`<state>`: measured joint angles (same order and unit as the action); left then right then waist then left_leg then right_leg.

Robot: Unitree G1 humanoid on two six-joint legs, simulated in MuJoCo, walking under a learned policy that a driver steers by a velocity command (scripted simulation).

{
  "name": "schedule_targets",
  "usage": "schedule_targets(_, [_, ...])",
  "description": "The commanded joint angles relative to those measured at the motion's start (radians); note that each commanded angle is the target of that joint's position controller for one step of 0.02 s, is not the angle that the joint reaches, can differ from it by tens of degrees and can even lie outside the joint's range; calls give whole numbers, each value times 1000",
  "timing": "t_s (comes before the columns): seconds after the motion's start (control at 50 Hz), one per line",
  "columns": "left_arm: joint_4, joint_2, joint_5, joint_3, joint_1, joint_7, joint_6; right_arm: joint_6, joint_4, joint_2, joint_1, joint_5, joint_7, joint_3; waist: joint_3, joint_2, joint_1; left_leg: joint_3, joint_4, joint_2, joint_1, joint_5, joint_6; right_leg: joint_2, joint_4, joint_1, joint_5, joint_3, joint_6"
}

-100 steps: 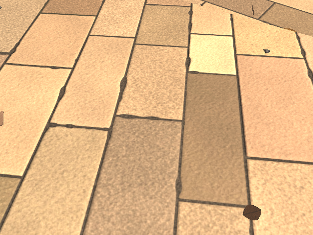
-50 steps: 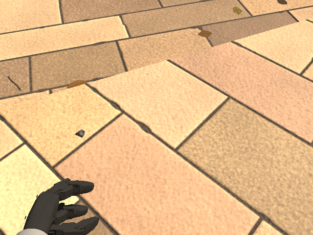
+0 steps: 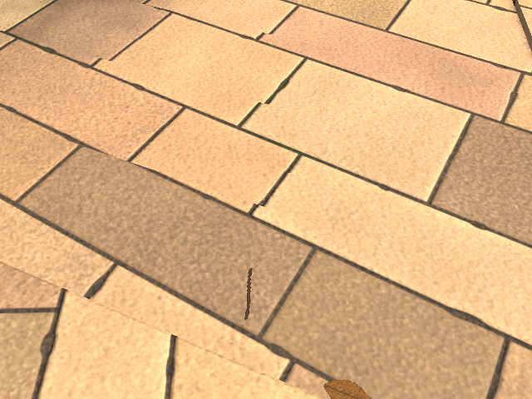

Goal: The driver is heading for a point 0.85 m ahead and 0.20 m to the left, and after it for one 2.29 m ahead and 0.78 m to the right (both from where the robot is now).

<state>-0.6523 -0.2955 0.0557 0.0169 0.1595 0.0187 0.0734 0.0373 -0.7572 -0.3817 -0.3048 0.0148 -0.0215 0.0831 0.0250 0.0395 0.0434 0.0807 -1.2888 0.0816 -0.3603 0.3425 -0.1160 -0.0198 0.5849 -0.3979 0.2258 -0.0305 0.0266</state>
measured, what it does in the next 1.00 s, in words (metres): walks ahead, turning left: left foot, then right foot 0.04 m lower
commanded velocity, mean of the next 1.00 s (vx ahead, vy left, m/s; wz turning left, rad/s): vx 0.87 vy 0.00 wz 0.75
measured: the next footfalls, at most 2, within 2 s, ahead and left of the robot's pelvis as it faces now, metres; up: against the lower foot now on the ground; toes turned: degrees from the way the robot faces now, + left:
left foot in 0.36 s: +0.47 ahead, +0.10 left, +0.00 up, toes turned +24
right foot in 0.78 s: +0.93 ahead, +0.16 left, -0.04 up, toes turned +41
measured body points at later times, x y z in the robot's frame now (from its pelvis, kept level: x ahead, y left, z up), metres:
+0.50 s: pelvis +0.43 +0.07 -0.01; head +0.47 +0.08 +0.44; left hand +0.43 +0.36 -0.10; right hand +0.63 -0.15 -0.13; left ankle +0.44 +0.09 -0.72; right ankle +0.44 -0.12 -0.63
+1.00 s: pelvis +0.83 +0.21 -0.02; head +0.87 +0.25 +0.43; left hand +0.67 +0.44 -0.14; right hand +1.15 +0.15 -0.12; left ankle +0.76 +0.33 -0.68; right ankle +0.90 +0.14 -0.76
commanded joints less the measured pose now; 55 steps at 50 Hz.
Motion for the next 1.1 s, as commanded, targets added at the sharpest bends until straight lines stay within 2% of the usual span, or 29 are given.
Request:
schedule_targets(0.02, [-29, -89, -9, 38, 183, 1, 18, -14, 139, 3, 98, 26, -36, -21, -47, -114, -78, 13, -55, -152, -420, -56, 21, -283, -346, 362, 172, 348, -127])
schedule_targets(0.08, [-86, -61, -34, 33, 213, -21, 45, -42, 197, 35, 173, 24, -54, -40, -2, -125, -49, -7, -29, -183, -468, -126, 28, -264, -395, 318, -70, 154, -101])
schedule_targets(0.14, [-104, -83, -28, 36, 176, -24, 60, -48, 242, 25, 254, 16, -61, -49, 49, -125, -18, -46, 106, -181, -447, -280, 32, -224, -445, 261, -232, -41, -80])
schedule_targets(0.22, [-157, -121, -25, 44, 268, -16, 59, -43, 265, 34, 398, 18, -86, -63, 136, -69, -60, -213, 407, -129, -353, -348, -24, -176, -477, 330, -499, -220, -39])
schedule_targets(0.28, [-158, -200, -28, 60, 310, 5, 37, -33, 239, 11, 359, 15, -81, -55, 57, -118, -15, -302, 527, -17, -170, -271, -77, -200, -294, 458, -1145, -263, -18])
schedule_targets(0.32, [-140, -262, -21, 79, 262, 17, 1, -25, 160, -48, 84, 10, -60, -23, -89, -164, 137, -270, 533, 43, 127, -144, -121, -253, 74, 429, -1344, -238, -38])
schedule_targets(0.34, [-115, -260, -13, 80, 220, 13, -12, -19, 86, -96, -140, 9, -38, 9, -187, -139, 223, -197, 590, 56, 408, -88, -159, -257, 387, 278, -1201, -216, -52])
schedule_targets(0.36, [-106, -174, 4, 65, 236, -4, -14, -23, 60, -147, -131, -2, -10, 35, -171, 10, 156, -17, 623, -57, 577, 19, -191, -123, 725, 13, -250, -205, -43])
schedule_targets(0.38, [10, -109, -12, 48, 248, -15, 0, -47, 107, -256, -40, 13, -6, 57, -243, 218, 46, 560, 792, -279, 802, 67, -370, 51, 1073, -404, 302, -113, 20])
schedule_targets(0.4, [64, -160, -17, 47, 116, -15, 29, -49, 126, -234, -107, 6, 1, 61, -284, 20, 112, 720, 946, -320, 790, 54, -374, 13, 1028, -493, 200, 91, 12])
schedule_targets(0.44, [53, -147, -22, 32, 89, -16, 49, -27, 76, -165, -62, 0, 16, 49, -48, -118, 9, 599, 1034, -283, 472, -86, -308, -72, 775, -409, 120, 111, 5])
schedule_targets(0.5, [23, -135, 16, 31, 135, -13, -15, 16, 76, -100, -1, -2, 20, 17, 8, -138, -89, 398, 1046, -179, 178, -273, -274, -110, 542, -205, 235, 104, 50])
schedule_targets(0.56, [93, -65, -1, 9, -39, -31, -29, 36, 49, -95, -9, -8, 17, 18, 58, -72, -65, 302, 1065, -75, -18, -293, -227, -100, 292, -106, -51, 76, 67])
schedule_targets(0.6, [95, -47, -13, 0, -67, -47, -22, 41, 36, -89, -13, -16, 12, 18, 33, -35, -45, 238, 1040, -31, -46, -335, -169, -78, 131, -5, -326, 52, 37])
schedule_targets(0.64, [95, -52, -27, 1, -106, -55, -14, 50, 18, -76, -58, -25, 6, 13, 13, -20, 0, 247, 1042, -49, -34, -314, -136, -58, 36, 94, -475, 36, 10])
schedule_targets(0.68, [111, -69, -31, 7, -167, -57, -7, 52, -6, -76, -115, -13, 11, 14, 42, -4, 41, 285, 1029, -91, 85, -319, -126, -57, -38, 64, -456, 46, -9])
schedule_targets(0.72, [101, -100, -14, 20, -156, -43, 2, 46, -22, -97, -141, 2, 31, 19, 67, -12, 41, 301, 924, -115, 279, -526, -100, -44, -128, 8, -365, 58, -29])
schedule_targets(0.76, [26, -141, 1, 44, 60, -20, 23, 37, -44, -150, -146, 5, 39, 29, -41, -40, -59, 250, 594, -91, 413, -874, -45, 15, -205, 156, -334, 21, -54])
schedule_targets(0.78, [-27, -165, 3, 55, 236, -11, 37, 39, -38, -117, -111, -2, 41, 21, -111, -30, -148, 209, 333, -49, 277, -774, -11, -48, -186, 382, -428, 49, -67])
schedule_targets(0.8, [-57, -224, 24, 63, 364, -11, 46, 41, -27, 45, -199, -21, 43, -12, -256, -266, -113, 123, -91, 60, -62, 89, 31, -317, 70, 766, -1028, 250, -150])
schedule_targets(0.82, [-73, -266, -1, 88, 437, -34, 36, 46, -21, 6, -279, -71, 59, -18, -498, -408, -139, 79, -347, 130, -326, 294, 75, -516, 49, 1033, -1140, 648, -326])
schedule_targets(0.84, [-46, -172, -56, 77, 375, -41, 55, 44, -31, 15, -214, -78, 45, -39, -475, -303, -176, 190, -325, 32, -394, 237, 99, -431, -69, 996, -780, 623, -316])
schedule_targets(0.86, [-32, -123, -52, 67, 251, -35, 51, 32, 33, -43, 17, -76, 47, -26, -299, -138, -193, 108, -216, -17, -388, 142, 93, -358, -172, 791, -594, 485, -259])
schedule_targets(0.88, [-26, -120, -46, 55, 164, -37, 59, 26, 63, -41, 101, -55, 44, -26, -164, -74, -153, 79, -189, -43, -347, 120, 114, -338, -186, 583, -823, 407, -262])
schedule_targets(0.9, [-48, -116, -55, 52, 144, -35, 69, 23, 73, -23, 92, -43, 42, -25, -110, -82, -110, 91, -147, -67, -358, 104, 119, -329, -191, 503, -891, 380, -279])
schedule_targets(0.96, [-80, -92, -69, 42, 60, -37, 65, 11, 69, 30, 56, -43, 34, -33, -51, -100, -6, 29, 141, -118, -262, 63, 117, -234, -303, 286, -800, 219, -231])
schedule_targets(0.98, [-85, -99, -71, 44, 37, -35, 64, 14, 81, 49, 94, -38, 31, -43, -16, -107, -10, -18, 306, -113, -206, -20, 121, -182, -328, 192, -847, 141, -213])
schedule_targets(1.02, [-99, -135, -71, 55, 41, -25, 53, 27, 82, 93, 135, -25, 12, -62, -74, -142, -27, -71, 563, -81, -27, -266, 130, -117, -342, 143, -814, 42, -204])
schedule_targets(1.1, [-139, -157, -93, 63, 92, -14, 40, 36, 105, 28, 244, -5, -5, -45, -93, -120, -46, -15, 756, -76, 28, -438, 83, -158, -291, 253, -674, 108, -186])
